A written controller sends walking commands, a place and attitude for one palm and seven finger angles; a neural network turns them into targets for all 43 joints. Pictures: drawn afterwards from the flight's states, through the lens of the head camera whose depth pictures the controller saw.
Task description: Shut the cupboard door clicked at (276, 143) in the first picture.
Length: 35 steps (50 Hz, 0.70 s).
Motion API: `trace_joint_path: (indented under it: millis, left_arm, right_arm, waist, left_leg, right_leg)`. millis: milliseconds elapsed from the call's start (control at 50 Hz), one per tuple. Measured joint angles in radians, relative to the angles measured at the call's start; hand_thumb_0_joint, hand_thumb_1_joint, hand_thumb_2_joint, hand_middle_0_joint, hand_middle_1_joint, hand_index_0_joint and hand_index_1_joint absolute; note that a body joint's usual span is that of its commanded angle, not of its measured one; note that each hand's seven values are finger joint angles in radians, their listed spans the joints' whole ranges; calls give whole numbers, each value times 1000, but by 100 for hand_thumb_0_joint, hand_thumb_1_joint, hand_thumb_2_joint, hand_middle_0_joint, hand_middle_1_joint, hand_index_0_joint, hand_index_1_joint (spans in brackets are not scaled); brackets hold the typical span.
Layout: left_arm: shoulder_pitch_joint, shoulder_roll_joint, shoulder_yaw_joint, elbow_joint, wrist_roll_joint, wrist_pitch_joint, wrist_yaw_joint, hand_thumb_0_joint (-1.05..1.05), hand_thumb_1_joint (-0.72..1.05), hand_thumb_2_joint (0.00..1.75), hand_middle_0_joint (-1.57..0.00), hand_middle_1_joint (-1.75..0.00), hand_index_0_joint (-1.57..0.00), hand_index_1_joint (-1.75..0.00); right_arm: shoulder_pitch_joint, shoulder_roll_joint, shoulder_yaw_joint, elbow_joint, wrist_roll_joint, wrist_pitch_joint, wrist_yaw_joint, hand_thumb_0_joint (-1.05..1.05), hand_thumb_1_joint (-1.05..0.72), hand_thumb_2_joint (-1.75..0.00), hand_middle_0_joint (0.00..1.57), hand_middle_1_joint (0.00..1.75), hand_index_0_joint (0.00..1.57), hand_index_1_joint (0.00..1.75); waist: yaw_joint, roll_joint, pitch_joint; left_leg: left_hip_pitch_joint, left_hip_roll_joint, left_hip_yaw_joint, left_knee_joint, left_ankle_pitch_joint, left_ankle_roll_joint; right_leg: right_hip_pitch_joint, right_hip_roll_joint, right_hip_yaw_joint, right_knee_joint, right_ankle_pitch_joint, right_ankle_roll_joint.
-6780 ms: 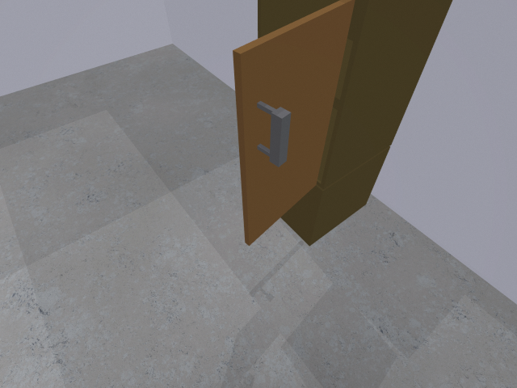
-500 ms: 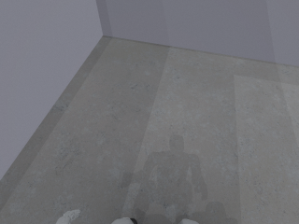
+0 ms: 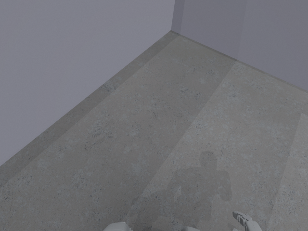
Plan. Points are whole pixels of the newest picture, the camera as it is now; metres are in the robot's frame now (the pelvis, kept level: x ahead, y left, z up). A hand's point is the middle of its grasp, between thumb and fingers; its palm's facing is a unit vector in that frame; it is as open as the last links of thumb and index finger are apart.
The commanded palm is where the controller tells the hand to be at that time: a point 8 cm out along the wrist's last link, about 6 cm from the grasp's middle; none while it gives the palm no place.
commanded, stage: walk to a spot facing it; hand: left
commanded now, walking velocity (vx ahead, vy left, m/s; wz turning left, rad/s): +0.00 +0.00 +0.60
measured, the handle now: out of the picture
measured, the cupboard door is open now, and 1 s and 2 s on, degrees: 99 99 99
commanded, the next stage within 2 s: none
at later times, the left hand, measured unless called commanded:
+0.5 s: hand out of the picture +0.04 +0.15 -0.14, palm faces +0.29 -0.93 -0.24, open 7.4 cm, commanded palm none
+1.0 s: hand out of the picture +0.01 +0.19 -0.14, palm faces +0.56 -0.79 -0.26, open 7.4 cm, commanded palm none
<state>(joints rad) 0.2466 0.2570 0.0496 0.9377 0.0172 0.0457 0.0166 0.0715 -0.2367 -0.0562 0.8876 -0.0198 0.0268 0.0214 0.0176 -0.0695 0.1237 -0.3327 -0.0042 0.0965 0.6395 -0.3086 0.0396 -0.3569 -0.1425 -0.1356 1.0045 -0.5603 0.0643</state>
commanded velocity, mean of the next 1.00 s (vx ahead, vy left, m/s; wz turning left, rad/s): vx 0.00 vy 0.00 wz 0.60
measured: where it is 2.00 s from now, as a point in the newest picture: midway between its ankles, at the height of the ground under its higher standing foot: outside the picture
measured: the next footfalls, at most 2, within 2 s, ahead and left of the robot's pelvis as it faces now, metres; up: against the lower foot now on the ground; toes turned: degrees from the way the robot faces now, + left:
right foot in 0.30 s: +0.09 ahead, -0.16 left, +0.00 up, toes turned +7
left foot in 0.64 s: +0.01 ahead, +0.08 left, +0.00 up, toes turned +30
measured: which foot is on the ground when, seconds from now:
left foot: down 0.00-0.28, up 0.30-0.62, down 0.64-1.00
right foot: up 0.00-0.28, down 0.30-0.64, up 0.66-1.00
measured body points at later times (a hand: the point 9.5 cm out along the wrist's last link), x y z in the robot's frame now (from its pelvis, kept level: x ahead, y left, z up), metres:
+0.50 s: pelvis +0.02 -0.05 +0.02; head +0.08 -0.05 +0.47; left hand +0.03 +0.20 -0.12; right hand +0.17 -0.28 -0.13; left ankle -0.04 +0.07 -0.65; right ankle +0.05 -0.17 -0.72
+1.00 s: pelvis +0.04 -0.05 +0.02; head +0.08 -0.01 +0.46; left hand -0.02 +0.24 -0.12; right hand +0.23 -0.21 -0.13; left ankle -0.02 +0.06 -0.72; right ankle +0.11 -0.17 -0.68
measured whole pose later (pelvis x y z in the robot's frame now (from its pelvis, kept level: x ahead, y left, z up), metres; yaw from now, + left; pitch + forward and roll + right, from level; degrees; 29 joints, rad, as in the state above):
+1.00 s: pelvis +0.04 -0.05 +0.02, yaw +35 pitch +2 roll -1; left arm 0.11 0.24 0.06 0.88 0.01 0.05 0.01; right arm 0.18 -0.20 -0.06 0.93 -0.03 0.04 0.00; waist -0.02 0.00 0.09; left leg -0.29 -0.02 -0.08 0.50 -0.24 0.01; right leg -0.41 -0.05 -0.01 0.83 -0.42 0.08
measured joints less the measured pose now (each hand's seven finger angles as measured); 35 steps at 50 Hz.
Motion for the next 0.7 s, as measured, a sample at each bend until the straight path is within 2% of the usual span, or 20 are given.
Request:
trace_joint_path:
  millis: [40,100,200,280,300,340,360,400,440,500,580,620,640,660,700]
  left_arm:
    - [-22,10,8,3,2,16,4,1,91,90,-20,-30,-20,-30]
    - [-58,10,13,-15,3,19,-3,1,91,90,-20,-30,-20,-30]
    - [-101,-5,9,-57,2,5,-11,1,91,90,-20,-30,-20,-30]
    - [-105,-14,4,-83,1,-19,-12,1,91,90,-20,-30,-20,-30]
    - [-101,-17,3,-87,6,-31,-9,1,91,90,-20,-30,-20,-30]
    - [-100,-40,-7,-84,10,-39,-2,0,91,90,-20,-30,-20,-30]
    - [-96,-50,-12,-83,11,-40,0,0,91,90,-20,-30,-20,-30]
    - [-80,-66,-19,-78,10,-38,4,0,91,90,-20,-30,-20,-30]
    - [-64,-75,-24,-70,9,-35,5,0,91,90,-20,-30,-20,-30]
    - [-47,-79,-27,-60,11,-36,4,1,91,90,-21,-30,-20,-30]
    - [-34,-66,-19,-53,15,-42,2,0,92,90,-21,-30,-20,-30]
    - [-24,-53,-12,-46,13,-40,-2,0,92,90,-21,-30,-20,-30]
    - [-15,-47,-9,-44,10,-37,-4,0,91,90,-21,-30,-20,-30]
    - [-14,-35,-3,-38,5,-29,-6,0,91,90,-21,-30,-20,-30]
    - [-24,-12,7,-24,2,0,-2,1,91,90,-21,-30,-20,-30]
  right_arm:
    - [12,11,6,-3,-2,-5,-9,0,-91,-90,20,30,20,30]
    - [31,17,10,5,-5,1,-18,0,-90,-90,20,30,20,30]
    - [60,18,6,22,-11,17,-14,0,-90,-90,20,30,21,30]
    - [84,16,-6,26,-7,32,-9,0,-90,-90,21,30,21,30]
    - [90,13,-11,26,-3,35,-9,0,-90,-90,21,30,21,30]
    - [87,-4,-25,33,-1,45,-8,0,-90,-90,20,30,21,30]
    - [87,-11,-30,35,-1,49,-7,1,-90,-90,20,30,20,30]
    - [85,-20,-36,42,-3,55,-2,1,-90,-90,20,30,20,30]
    - [85,-20,-35,45,-2,58,2,1,-90,-90,20,30,20,30]
    - [83,-12,-30,46,1,58,7,1,-91,-90,20,30,20,30]
    - [66,-2,-18,45,5,51,9,1,-91,-90,20,30,20,30]
    - [57,1,-13,37,5,43,9,1,-91,-90,20,30,20,30]
    - [56,-1,-10,29,5,36,11,1,-91,-90,20,30,20,30]
    - [51,4,-11,25,2,25,10,1,-91,-90,20,30,20,30]
    - [42,17,-5,17,-2,11,5,0,-91,-90,20,30,20,30]
  waist:
    - [0,5,-7]
    - [1,25,-14]
    - [-11,65,-24]
    - [-23,82,-37]
    - [-21,83,-42]
    - [-28,104,-29]
    - [-32,108,-25]
    - [-36,104,-22]
    - [-41,90,-22]
    - [-41,62,-20]
    - [-20,34,-9]
    - [-13,25,-8]
    - [-11,26,-14]
    - [-12,15,-16]
    - [-6,-1,-12]
  left_leg:
    - [10,1,-26,-17,-3,-6]
    - [32,4,-65,-67,29,-20]
    - [36,8,-132,-96,52,-38]
    - [0,-1,-182,-44,30,-69]
    - [-24,-7,-186,-1,-9,-68]
    - [-90,-14,-182,189,-150,-70]
    - [-122,-18,-167,292,-176,-72]
    - [-166,-9,-127,448,-165,-85]
    - [-177,7,-94,496,-140,-99]
    - [-141,27,-56,398,-131,-112]
    - [-56,34,-18,171,-138,-106]
    - [-4,28,-1,45,-82,-96]
    - [29,27,2,-32,-13,-87]
    - [24,15,-1,-37,13,-58]
    - [4,3,-13,1,-10,-11]
  right_leg:
    - [-65,25,46,105,20,12]
    - [-115,42,89,106,89,19]
    - [-85,64,117,-110,127,16]
    - [27,93,100,-370,227,7]
    - [40,90,96,-411,247,-14]
    - [39,84,65,-383,243,-48]
    - [49,74,50,-387,241,-56]
    - [75,56,26,-418,249,-61]
    - [100,40,2,-455,262,-59]
    - [125,16,-38,-488,270,-55]
    - [131,-13,-89,-462,246,-41]
    - [122,-29,-114,-417,218,-29]
    - [110,-37,-125,-378,196,-20]
    - [82,-48,-112,-310,168,-8]
    - [4,-25,-24,-116,44,6]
